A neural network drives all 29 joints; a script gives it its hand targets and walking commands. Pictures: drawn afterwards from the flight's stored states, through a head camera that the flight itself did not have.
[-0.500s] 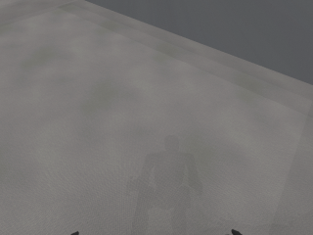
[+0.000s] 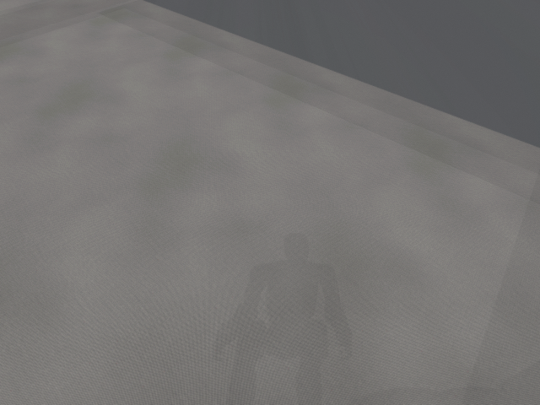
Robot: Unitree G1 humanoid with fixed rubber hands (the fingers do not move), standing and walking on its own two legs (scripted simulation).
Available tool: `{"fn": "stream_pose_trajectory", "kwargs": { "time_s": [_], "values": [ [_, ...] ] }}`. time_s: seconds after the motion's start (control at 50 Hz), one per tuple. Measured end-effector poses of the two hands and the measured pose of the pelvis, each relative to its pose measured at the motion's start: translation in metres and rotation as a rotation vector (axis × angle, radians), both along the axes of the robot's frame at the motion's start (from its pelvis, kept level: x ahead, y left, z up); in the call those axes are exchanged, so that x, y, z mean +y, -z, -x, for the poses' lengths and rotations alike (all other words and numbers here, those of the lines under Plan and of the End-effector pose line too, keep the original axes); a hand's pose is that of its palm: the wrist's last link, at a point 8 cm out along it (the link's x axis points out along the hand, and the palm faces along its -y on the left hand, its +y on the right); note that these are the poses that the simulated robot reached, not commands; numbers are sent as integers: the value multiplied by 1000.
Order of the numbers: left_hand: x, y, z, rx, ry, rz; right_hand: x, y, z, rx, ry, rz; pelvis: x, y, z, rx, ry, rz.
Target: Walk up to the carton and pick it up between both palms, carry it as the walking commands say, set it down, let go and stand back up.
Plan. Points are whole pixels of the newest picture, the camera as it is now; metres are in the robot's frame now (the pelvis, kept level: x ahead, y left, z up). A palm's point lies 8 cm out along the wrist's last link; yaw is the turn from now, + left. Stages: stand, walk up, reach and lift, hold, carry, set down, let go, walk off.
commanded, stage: stand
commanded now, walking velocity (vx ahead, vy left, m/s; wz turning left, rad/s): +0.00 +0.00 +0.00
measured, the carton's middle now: out of the picture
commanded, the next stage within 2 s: walk up in 0.18 s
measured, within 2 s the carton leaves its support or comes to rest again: neither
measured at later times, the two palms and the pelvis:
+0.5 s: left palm out of the picture +0.01 +0.24 -0.14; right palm out of the picture +0.00 -0.24 -0.15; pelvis -0.01 -0.01 -0.01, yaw +4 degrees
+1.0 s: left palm out of the picture -0.04 +0.33 -0.14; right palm out of the picture +0.12 -0.18 -0.10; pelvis -0.03 +0.05 +0.00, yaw +22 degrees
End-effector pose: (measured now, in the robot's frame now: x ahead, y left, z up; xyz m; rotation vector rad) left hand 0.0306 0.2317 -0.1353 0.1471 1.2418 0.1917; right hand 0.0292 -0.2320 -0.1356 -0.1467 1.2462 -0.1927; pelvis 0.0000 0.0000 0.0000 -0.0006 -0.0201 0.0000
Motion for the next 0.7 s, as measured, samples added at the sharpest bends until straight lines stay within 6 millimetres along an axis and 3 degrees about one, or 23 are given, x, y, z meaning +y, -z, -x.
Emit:
{"fn": "stream_pose_trajectory", "kwargs": {
  "time_s": [0.36,0.46,0.52,0.58,0.7],
  "values": [
    [-16,8,40,137,-21,41,17,8,40,135,22,-39,0,-2,2,-11,0,0],
    [-1,11,30,92,-30,-34,-2,13,38,119,44,-21,-8,7,11,18,-36,-2],
    [11,6,20,13,-43,-93,-16,18,19,100,-20,-3,-12,13,15,32,-92,12],
    [24,-3,24,-29,-89,-124,-21,11,-17,53,-125,22,-12,10,17,32,-148,13],
    [39,-7,44,-24,-161,-103,1,-12,-89,-80,-260,27,2,2,17,23,-232,0]
  ]
}}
